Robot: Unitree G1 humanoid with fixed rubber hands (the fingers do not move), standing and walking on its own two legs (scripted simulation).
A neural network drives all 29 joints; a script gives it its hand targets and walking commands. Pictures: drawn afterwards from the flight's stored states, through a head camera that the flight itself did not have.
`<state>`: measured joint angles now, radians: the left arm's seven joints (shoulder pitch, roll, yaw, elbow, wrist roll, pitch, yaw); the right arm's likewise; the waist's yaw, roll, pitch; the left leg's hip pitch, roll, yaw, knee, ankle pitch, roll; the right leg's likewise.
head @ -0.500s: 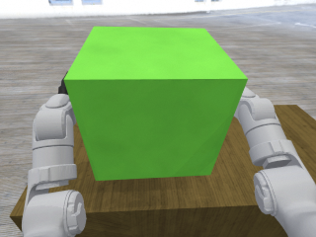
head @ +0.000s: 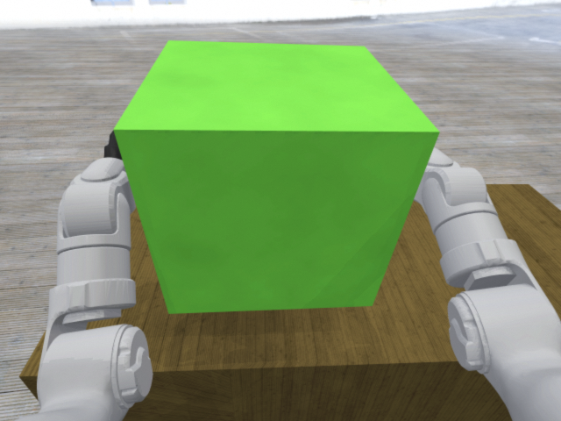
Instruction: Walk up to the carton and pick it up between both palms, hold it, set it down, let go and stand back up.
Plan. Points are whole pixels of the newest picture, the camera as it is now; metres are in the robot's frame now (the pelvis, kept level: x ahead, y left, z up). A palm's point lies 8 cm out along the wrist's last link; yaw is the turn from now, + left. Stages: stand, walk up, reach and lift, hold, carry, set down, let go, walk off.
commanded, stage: hold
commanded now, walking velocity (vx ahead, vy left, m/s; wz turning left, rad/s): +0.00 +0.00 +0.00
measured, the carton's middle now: (271, 174) +0.41 +0.00 +0.22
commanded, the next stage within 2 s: none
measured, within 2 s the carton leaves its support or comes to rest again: neither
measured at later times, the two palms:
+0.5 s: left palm (121, 173) +0.37 +0.20 +0.25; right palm (411, 161) +0.38 -0.19 +0.26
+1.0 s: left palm (123, 172) +0.37 +0.20 +0.25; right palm (411, 160) +0.38 -0.19 +0.26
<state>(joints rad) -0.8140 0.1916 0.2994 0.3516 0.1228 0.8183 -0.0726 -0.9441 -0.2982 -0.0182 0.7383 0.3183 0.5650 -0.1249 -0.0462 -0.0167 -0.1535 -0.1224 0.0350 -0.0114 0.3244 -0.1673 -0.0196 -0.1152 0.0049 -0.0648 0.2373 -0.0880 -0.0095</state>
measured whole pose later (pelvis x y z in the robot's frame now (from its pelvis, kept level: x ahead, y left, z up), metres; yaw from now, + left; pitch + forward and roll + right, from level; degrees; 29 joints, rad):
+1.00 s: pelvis +0.01 +0.00 +0.00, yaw +0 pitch -3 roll -1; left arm -0.78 0.19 0.29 0.31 0.13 0.83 -0.07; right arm -0.92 -0.30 0.00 0.71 0.34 0.57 -0.13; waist -0.05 -0.02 -0.15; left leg -0.11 0.04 -0.02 0.33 -0.18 -0.02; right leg -0.09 0.01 -0.07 0.23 -0.09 -0.01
